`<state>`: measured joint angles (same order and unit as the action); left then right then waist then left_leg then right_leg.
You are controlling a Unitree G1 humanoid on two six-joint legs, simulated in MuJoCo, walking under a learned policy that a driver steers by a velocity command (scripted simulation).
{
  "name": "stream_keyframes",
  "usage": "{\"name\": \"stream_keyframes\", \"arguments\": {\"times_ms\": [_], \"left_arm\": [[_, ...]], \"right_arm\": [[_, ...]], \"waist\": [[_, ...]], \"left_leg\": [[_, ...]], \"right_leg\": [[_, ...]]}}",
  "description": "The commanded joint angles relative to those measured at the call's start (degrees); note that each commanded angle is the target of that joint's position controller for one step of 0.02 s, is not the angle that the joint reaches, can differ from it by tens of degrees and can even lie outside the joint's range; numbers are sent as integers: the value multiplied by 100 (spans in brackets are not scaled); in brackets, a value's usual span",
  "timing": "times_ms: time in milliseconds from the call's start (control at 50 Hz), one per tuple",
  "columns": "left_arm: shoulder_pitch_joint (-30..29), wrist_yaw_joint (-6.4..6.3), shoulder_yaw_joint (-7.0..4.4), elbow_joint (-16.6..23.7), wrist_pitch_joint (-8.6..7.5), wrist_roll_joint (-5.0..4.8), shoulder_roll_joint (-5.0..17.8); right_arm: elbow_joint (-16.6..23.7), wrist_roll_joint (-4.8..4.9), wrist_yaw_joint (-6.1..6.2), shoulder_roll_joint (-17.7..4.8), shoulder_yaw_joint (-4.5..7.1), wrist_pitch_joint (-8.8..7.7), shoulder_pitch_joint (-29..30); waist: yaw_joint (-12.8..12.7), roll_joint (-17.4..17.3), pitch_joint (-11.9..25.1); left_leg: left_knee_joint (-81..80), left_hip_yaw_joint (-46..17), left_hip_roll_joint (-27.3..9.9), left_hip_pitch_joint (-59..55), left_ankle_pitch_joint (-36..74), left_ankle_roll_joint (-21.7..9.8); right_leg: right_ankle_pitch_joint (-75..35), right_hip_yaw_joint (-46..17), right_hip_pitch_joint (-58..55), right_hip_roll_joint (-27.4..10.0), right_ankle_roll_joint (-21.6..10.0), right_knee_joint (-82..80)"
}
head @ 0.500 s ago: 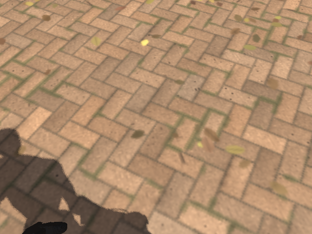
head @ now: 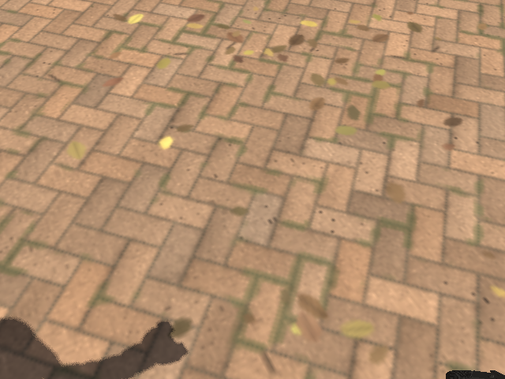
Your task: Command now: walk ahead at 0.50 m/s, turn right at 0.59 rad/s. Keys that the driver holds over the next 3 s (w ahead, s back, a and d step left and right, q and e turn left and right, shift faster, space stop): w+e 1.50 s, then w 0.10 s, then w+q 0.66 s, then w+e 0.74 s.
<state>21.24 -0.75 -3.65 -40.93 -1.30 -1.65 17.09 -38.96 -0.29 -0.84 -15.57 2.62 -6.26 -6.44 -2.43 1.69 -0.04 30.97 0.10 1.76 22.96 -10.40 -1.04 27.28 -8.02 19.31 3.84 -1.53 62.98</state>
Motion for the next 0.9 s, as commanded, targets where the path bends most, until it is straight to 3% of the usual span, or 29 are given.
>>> {"name": "stream_keyframes", "arguments": {"times_ms": [20, 60, 120, 240, 320, 360, 380, 400, 420, 440, 460, 480, 500, 520, 540, 560, 620, 720, 780, 840, 880, 900], "left_arm": [[-487, 7, -204, 646, -71, 62, 741], [-432, 64, -182, 665, -18, -5, 506], [-693, 79, -127, 788, 34, 37, 305], [-1527, 256, -39, 937, -54, 42, 164], [-2040, 383, -42, 1170, -52, 13, 205], [-1940, 408, -122, 1224, -29, 47, 364], [-1643, 398, -201, 1181, -4, 72, 505], [-878, 372, -339, 988, 16, 68, 716], [160, 282, -539, 704, 61, 43, 1082], [350, 179, -653, 661, 66, -23, 1778], [429, 222, -561, 887, -43, -12, 1663], [308, 261, -429, 810, -135, 53, 1233], [60, 256, -371, 770, -187, 59, 1072], [-355, 245, -303, 814, -201, 66, 894], [-654, 228, -249, 885, -206, 118, 756], [-807, 207, -226, 937, -205, 160, 722], [-741, 115, -247, 812, -245, 127, 802], [-327, -10, -283, 546, -186, 62, 919], [-44, -21, -300, 374, -156, 15, 949], [20, -46, -293, 289, -101, 7, 883], [-96, -47, -281, 299, -55, 22, 808], [-118, -30, -203, 337, -61, 49, 587]], "right_arm": [[94, -36, 47, -628, 214, 57, -711], [20, -51, 62, -550, 196, 22, -612], [-152, -16, 66, -740, 273, -32, -677], [-400, 26, 107, -1007, 339, 58, -792], [-577, 142, 108, -1222, 408, 165, -1048], [-597, 205, 126, -1380, 462, 233, -1026], [-591, 234, 148, -1473, 493, 270, -1010], [-572, 259, 169, -1478, 491, 315, -934], [-530, 196, 198, -1285, 412, 310, -1015], [-237, -128, 137, -502, 149, 228, -1492], [-54, -9, 70, -610, 82, 14, -1224], [80, 245, 16, -1080, 213, -112, -543], [153, 265, 17, -1010, 172, -182, -351], [71, 122, 63, -972, 172, -190, -366], [31, 20, 81, -1029, 215, -145, -466], [9, -7, 69, -1027, 231, -77, -546], [13, -74, 79, -791, 183, 63, -466], [277, -35, 21, -497, 58, 50, 636], [415, 52, -51, -585, 77, -10, 1029], [443, 73, -97, -774, 167, -69, 966], [319, 74, -71, -871, 254, -113, 413], [222, 12, -31, -1032, 341, -141, -160]], "waist": [[523, -587, 89], [360, -860, -34], [348, -701, -122], [606, -533, -265], [704, -548, -457], [520, -656, -319], [307, -751, -79], [-158, -677, 326], [-629, -421, 854], [-174, 1227, 1303], [-312, 1159, 2407], [-520, 516, 1699], [-341, 326, 1040], [-58, -49, 634], [172, 34, 460], [308, 129, 381], [369, 62, 218], [-31, 211, -57], [-179, 265, -114], [-87, 418, -80], [220, 571, 64], [501, 478, 484]], "left_leg": [[-1596, -2247, -1851, -2170, -527, -890], [-1886, -1516, -1622, -1671, 1, -851], [-2135, -922, -1699, -1625, 692, -1013], [-2178, 282, -1566, -1909, 1399, -815], [-2035, 617, -1771, -2416, 1686, -669], [-1498, 841, -1814, -2676, 3184, -558], [-924, 969, -1784, -2734, 4196, -493], [104, 1159, -1641, -2532, 4751, -369], [1555, 1235, -1425, -1539, 4061, -155], [3723, 1134, -633, 990, -983, 205], [4857, -255, 15, 2017, -2493, 265], [4924, -554, -326, 2577, -1925, 152], [4485, -483, -541, 2537, -1415, 58], [4000, -484, -747, 2171, -1072, 89], [3627, -519, -874, 1727, -854, 131], [3464, -513, -902, 1433, -727, 179], [2775, -349, -804, 1249, -330, 422], [708, -313, -424, 901, 1386, 540], [127, -401, -263, 636, 1582, 470], [-226, -530, -205, 435, 1020, 295], [-479, -385, -151, -303, 674, 86], [-531, -493, -379, -1297, 674, -127]], "right_leg": [[-693, -6, 2462, -758, 130, 780], [-902, 135, 2093, -938, 135, 519], [-1256, 214, 2286, -1026, 222, 52], [-2774, 596, 2013, -968, 171, -1741], [-2503, 891, 1844, -855, -54, -2458], [-1922, 1155, 1410, -592, -276, -2640], [-1639, 1332, 909, -367, -411, -2682], [-1810, 1470, -124, -98, -599, -2999], [-2043, 1145, -1815, -75, -834, -3146], [-1932, -1557, -3891, -1640, -1659, -3236], [-521, -4109, -4521, -2365, -2395, -4378], [-579, -3418, -4094, -2210, -1996, -4628], [-939, -2695, -3276, -1983, -1792, -4638], [-1565, -2113, -2411, -1745, -1615, -4645], [-2147, -1713, -1772, -1557, -1546, -4733], [-2418, -1553, -1374, -1443, -1534, -4863], [-3100, -1074, -739, -1260, -1580, -5016], [-2504, -690, -408, -870, -1198, -4930], [-2141, -1020, -574, -997, -1114, -4717], [-2062, -1519, -1059, -1163, -1007, -4215], [-2338, -1644, -1091, -1063, -856, -3755], [-2535, -1424, -879, -766, -670, -3010]]}}
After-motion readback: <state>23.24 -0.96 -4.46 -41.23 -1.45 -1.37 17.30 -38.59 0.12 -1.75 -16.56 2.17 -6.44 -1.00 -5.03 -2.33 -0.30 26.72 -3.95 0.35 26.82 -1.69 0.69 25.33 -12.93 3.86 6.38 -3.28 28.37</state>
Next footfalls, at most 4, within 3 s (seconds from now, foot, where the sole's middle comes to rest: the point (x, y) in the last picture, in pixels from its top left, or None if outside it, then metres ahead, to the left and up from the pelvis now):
0.42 right None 0.35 -0.19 -0.77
0.90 left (313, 309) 0.69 -0.12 -0.77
1.42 right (450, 307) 0.71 -0.51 -0.77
1.98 left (471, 209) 1.07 -0.65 -0.77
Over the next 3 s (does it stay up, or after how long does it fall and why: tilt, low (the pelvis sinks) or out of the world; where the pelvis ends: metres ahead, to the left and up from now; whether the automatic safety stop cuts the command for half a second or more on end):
stays up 1.30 -1.02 0.00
